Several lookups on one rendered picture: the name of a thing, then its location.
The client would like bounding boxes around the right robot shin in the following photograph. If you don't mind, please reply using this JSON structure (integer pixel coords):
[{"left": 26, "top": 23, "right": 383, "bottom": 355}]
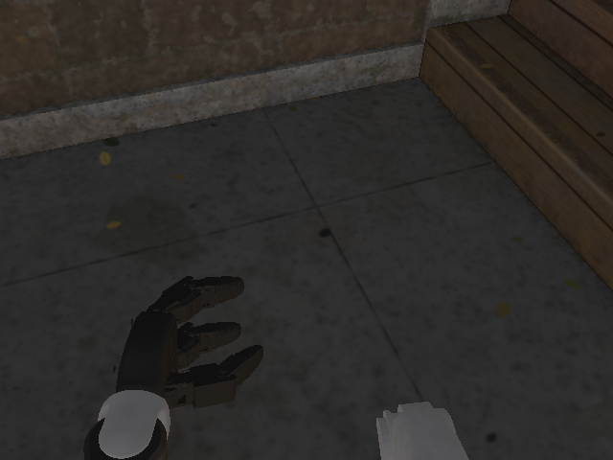
[{"left": 437, "top": 408, "right": 456, "bottom": 431}]

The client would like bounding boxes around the robot left hand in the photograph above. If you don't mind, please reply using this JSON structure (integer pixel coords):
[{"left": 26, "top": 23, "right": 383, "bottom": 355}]
[{"left": 113, "top": 276, "right": 263, "bottom": 409}]

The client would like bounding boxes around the right robot thigh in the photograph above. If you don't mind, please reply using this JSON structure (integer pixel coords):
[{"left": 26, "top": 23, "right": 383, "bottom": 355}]
[{"left": 376, "top": 402, "right": 469, "bottom": 460}]

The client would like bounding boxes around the left robot forearm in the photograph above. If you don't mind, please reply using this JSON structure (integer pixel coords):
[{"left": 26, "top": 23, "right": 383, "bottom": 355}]
[{"left": 83, "top": 390, "right": 170, "bottom": 460}]

